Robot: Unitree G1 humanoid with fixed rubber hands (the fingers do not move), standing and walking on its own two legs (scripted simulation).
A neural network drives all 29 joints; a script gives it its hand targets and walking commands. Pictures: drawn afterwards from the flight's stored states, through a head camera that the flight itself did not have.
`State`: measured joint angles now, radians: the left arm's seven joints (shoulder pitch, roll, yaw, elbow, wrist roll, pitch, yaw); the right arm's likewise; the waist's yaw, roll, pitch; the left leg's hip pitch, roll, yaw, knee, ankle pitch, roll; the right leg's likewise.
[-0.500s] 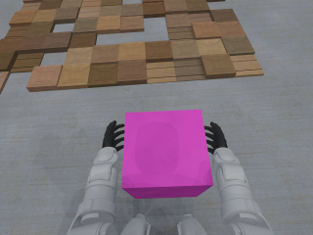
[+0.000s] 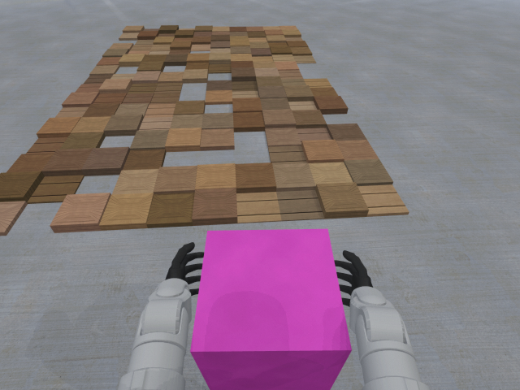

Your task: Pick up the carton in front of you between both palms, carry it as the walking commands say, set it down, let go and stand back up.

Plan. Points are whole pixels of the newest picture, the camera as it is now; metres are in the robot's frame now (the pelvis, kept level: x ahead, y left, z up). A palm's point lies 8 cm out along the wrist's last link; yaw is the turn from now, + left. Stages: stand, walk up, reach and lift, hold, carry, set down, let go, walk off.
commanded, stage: reach and lift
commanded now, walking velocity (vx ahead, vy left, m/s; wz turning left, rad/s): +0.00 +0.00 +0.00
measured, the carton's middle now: (268, 316) +0.28 +0.00 -0.06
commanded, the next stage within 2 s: hold in 0.92 s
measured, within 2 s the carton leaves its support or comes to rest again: neither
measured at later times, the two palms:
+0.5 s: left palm (178, 283) +0.28 +0.15 +0.03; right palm (364, 291) +0.28 -0.15 +0.03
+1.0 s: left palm (175, 277) +0.29 +0.15 +0.05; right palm (363, 287) +0.28 -0.15 +0.04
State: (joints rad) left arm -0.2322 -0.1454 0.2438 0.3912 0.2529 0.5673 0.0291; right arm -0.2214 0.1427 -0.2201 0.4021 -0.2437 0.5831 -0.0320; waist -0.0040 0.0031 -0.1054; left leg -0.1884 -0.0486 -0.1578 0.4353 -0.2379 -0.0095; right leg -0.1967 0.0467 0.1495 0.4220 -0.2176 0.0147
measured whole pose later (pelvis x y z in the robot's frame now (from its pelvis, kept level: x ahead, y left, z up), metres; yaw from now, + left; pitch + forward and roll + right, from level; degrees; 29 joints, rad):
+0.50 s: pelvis -0.02 -0.01 +0.00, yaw +0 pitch -4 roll +0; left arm -0.33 -0.17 0.31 0.40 0.31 0.61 0.00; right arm -0.31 0.16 -0.28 0.38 -0.31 0.65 -0.01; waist 0.00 0.01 -0.02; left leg -0.14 -0.04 -0.16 0.42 -0.22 -0.02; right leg -0.15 0.05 0.13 0.42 -0.20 0.01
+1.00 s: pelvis +0.00 +0.00 +0.00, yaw +0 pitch -5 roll +0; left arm -0.27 -0.15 0.23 0.29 0.28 0.68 0.01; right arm -0.24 0.15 -0.21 0.28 -0.28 0.72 -0.02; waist 0.00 0.00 -0.02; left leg -0.06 -0.04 -0.15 0.35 -0.20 -0.01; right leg -0.07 0.03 0.14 0.34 -0.18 0.01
